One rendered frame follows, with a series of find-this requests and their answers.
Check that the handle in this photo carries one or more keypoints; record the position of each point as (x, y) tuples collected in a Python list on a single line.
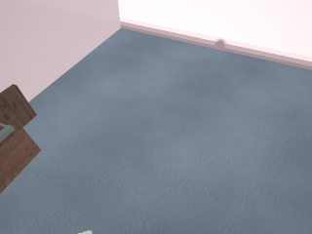
[(6, 131)]

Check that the drawer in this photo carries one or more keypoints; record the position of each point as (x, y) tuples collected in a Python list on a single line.
[(14, 110)]

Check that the cabinet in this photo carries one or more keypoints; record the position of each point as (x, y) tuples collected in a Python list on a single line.
[(15, 155)]

